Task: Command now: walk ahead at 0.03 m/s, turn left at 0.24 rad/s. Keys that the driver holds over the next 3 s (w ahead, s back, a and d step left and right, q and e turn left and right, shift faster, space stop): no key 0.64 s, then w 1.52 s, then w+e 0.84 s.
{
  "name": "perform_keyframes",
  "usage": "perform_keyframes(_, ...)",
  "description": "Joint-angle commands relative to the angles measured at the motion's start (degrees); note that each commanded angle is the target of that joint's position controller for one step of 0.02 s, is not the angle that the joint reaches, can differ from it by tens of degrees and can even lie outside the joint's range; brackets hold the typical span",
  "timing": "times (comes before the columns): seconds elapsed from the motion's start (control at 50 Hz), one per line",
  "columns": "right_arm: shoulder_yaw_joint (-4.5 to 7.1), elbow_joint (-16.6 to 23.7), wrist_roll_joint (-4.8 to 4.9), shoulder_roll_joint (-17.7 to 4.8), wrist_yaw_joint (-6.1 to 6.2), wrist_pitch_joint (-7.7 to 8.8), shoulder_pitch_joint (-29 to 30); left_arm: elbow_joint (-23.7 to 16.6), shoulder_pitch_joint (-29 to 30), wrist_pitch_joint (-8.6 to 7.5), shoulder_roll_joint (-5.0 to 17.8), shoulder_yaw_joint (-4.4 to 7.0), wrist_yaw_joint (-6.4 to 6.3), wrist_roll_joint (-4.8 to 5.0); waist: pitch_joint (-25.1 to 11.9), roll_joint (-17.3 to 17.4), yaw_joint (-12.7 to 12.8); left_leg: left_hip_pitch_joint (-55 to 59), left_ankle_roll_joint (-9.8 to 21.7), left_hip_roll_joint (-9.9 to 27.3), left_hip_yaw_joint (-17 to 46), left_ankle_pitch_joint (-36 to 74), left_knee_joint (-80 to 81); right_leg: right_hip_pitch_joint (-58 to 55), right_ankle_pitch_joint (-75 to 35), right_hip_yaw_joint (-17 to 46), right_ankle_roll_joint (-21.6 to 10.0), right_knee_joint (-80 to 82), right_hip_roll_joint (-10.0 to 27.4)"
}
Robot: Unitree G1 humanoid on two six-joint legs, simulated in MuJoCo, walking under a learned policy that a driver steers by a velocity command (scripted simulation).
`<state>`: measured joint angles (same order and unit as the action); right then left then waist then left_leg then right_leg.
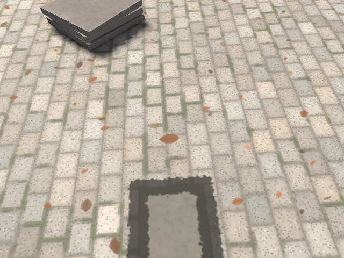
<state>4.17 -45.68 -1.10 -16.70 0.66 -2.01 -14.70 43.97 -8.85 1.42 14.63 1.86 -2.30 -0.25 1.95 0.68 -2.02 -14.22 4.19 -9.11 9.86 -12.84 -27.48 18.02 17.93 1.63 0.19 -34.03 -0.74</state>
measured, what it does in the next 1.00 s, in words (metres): steps on the spot: right foot, then left foot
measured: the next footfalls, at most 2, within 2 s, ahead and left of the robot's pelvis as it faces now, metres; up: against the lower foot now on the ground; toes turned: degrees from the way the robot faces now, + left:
right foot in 0.02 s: +0.05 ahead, -0.11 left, +0.00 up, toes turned +2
left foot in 0.34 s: +0.00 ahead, +0.10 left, +0.00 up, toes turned -3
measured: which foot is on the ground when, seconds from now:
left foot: down 0.00-0.02, up 0.04-0.32, down 0.34-0.92, up 0.94-1.00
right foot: up 0.00-0.00, down 0.02-1.00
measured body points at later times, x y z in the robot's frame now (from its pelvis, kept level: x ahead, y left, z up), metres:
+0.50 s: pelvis -0.01 -0.01 +0.01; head -0.01 -0.01 +0.46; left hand +0.06 +0.25 -0.13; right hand +0.06 -0.27 -0.13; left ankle -0.04 +0.11 -0.74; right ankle +0.01 -0.11 -0.74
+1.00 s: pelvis +0.05 -0.04 +0.00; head +0.05 -0.06 +0.45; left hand +0.04 +0.22 -0.13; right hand +0.06 -0.30 -0.16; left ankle -0.03 +0.09 -0.69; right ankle +0.03 -0.11 -0.74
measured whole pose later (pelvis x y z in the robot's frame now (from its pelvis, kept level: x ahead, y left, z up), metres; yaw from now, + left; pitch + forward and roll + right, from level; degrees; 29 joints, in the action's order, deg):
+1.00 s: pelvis +0.05 -0.04 +0.00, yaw +2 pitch +0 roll +1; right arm 2.4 -61.7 -1.6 -14.0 -0.3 1.1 -17.7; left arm 59.5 -20.1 -3.2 13.0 2.2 0.1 -1.4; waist -0.5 1.7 0.6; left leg -15.6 5.3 -0.9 2.2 -23.7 -49.8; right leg 10.3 16.4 -3.1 -4.5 -27.0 -2.2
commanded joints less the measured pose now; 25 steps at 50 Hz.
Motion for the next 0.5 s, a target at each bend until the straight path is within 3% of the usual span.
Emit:
perform_keyframes(0.02, 0.06, 3.28, 0.82, -3.39, 0.57, 0.42, -0.84, -2.44, -4.47, -1.81, 7.35, 1.27, -0.84, -1.32, -4.38, -3.72, 1.62, -1.96, 0.43, 10.26, 9.4, 9.87, -5.07, -12.73, -11.32, 10.12, -3.32, 19.59, 10.22)
perform_keyframes(0.04, -0.46, 3.41, 1.29, -1.51, 0.73, 0.47, -4.61, -4.45, 0.27, -1.79, 11.68, 1.58, -0.53, -1.19, -3.92, -12.93, -1.53, -8.79, -2.1, 0.59, 0.28, -13.92, -10.38, -14.13, -32.22, 22.95, -9.49, 19.53, 21.83)
perform_keyframes(0.06, 0.64, 2.09, 0.15, -5.9, 1.0, -0.13, -3.51, -3.13, -2.95, -1.71, 9.65, 1.31, -0.06, -0.8, -5.79, -10.83, 1.34, -5.02, -2.81, 1.87, -2.05, -22.44, -19.75, -9.46, -38.3, 23.32, -16.0, 17.02, 24.15)
perform_keyframes(0.08, 0.99, 1.58, 0.33, -6.47, 0.86, -0.39, -2.68, -2.78, -2.4, -1.98, 7.21, 0.49, 0.33, -0.59, -4.17, -7.37, 0.65, -4.82, -3.23, 2.46, -1.1, -20.28, -23.75, -8.35, -38.11, 19.6, -16.1, 16.92, 21.01)
perform_keyframes(0.1, 0.91, 0.83, 0.45, -5.63, 0.68, -0.59, -2.11, -2.68, -0.24, -2.06, 5.96, 0.09, 0.45, -0.5, -2.66, -6.29, -0.08, -4.61, -4.04, 3.31, -0.78, -17.24, -24.73, -7.34, -34.94, 14.77, -13.79, 16.93, 17.28)
perform_keyframes(0.12, 0.77, 0.36, 0.41, -5.16, 0.4, -0.81, -1.94, -2.78, 1.07, -2.07, 5.71, -0.1, 0.31, -0.63, -2.64, -7.92, -0.52, -4.51, -4.7, 3.57, -1.13, -14.96, -24.43, -8.16, -33.69, 11.55, -11.45, 16.83, 14.34)
perform_keyframes(0.16, 0.23, -0.8, 0.39, -4.14, -0.05, -1.12, -1.95, -1.75, 0.17, -2.06, 6.1, -0.09, 0.16, -0.68, -3.21, -9.73, -0.02, -3.95, -6.15, 3.53, -2.66, -13.7, -21.53, -10.79, -38.27, 8.05, -10.21, 15.33, 11.59)
perform_keyframes(0.22, -0.8, -1.8, 0.95, -2.42, 0.14, -1.38, 0.58, 0.14, -2.28, -1.89, 6.6, 0.01, 0.5, -0.62, -4.62, -9.5, 1.81, -1.11, -7.0, 5.23, -5.78, -13.57, -11.87, -13.98, -37.71, 7.69, -10.28, 13.66, 11.18)
perform_keyframes(0.28, -1.2, -3.39, 1.47, -2.49, 0.75, -1.37, 1.39, 1.93, -3.39, -1.42, 7.59, 0.43, 0.73, -0.84, -4.67, -10.57, 2.59, 2.22, -6.1, 5.99, -7.78, -9.41, -1.54, -14.72, -34.97, 9.59, -10.17, 12.84, 11.15)
perform_keyframes(0.32, -1.56, -5.42, 1.11, -2.3, 1.14, -0.74, -0.44, 2.78, -2.41, -1.13, 7.89, 0.64, 0.72, -0.51, -4.54, -8.67, 0.95, 8.88, -4.99, 7.28, -7.63, 2.97, 10.23, -11.67, -30.67, 9.43, -7.71, 12.02, 10.21)
perform_keyframes(0.34, -1.47, -5.79, 0.43, -3.71, 1.36, -0.19, 0.09, 2.97, -2.88, -1.33, 7.13, 0.47, 0.82, -0.42, -5.08, -6.9, 1.49, 13.0, -4.27, 9.96, -4.04, 6.92, 11.12, -8.35, -25.45, 9.95, -5.69, 12.43, 9.78)
perform_keyframes(0.36, -1.27, -5.89, -0.37, -6.04, 1.52, 0.38, 0.59, 2.86, -3.53, -1.57, 6.54, 0.45, 1.15, -0.34, -5.49, -3.11, 2.82, 15.39, -3.21, 14.32, -0.09, 12.46, 8.66, -5.26, -19.36, 8.29, -4.17, 11.69, 7.83)
perform_keyframes(0.38, -1.27, -6.94, 0.51, -6.27, 1.2, 0.51, 3.43, 3.71, -4.17, -1.43, 4.73, 0.12, 1.29, 0.15, -2.62, 3.58, 4.57, 8.69, -1.47, 14.77, 0.0, 11.75, 7.07, -7.08, -11.86, 4.72, -3.45, 15.08, 4.1)
perform_keyframes(0.4, -1.93, -6.93, 0.58, -3.69, 0.83, 0.91, 4.27, 5.02, -2.85, -1.16, 5.72, 0.25, 1.08, -0.14, -1.2, 2.31, 2.99, 5.5, -1.46, 14.55, 0.38, 7.45, 8.61, -9.59, -10.25, 4.31, -2.86, 14.57, 3.71)
perform_keyframes(0.42, -2.27, -7.76, 0.48, -3.14, 0.81, 1.29, 3.87, 5.68, -2.17, -0.95, 5.87, 0.45, 1.0, -0.31, -0.43, 2.39, 2.64, 3.93, -1.83, 14.12, 0.1, 5.31, 9.62, -10.84, -10.88, 4.41, -2.87, 14.31, 4.0)
perform_keyframes(0.5, -2.61, -11.02, 0.55, -3.44, 1.41, 1.73, 2.12, 8.58, -3.34, -0.96, 5.54, 0.42, 1.28, -0.44, 0.74, 2.55, 2.86, 3.83, -1.94, 13.29, -0.34, 3.36, 10.94, -10.54, -11.96, 4.9, -3.14, 14.79, 4.94)
Over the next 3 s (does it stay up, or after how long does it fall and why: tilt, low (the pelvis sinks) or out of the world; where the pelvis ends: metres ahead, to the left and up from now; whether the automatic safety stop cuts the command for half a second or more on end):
stays up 1.10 -0.07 -0.01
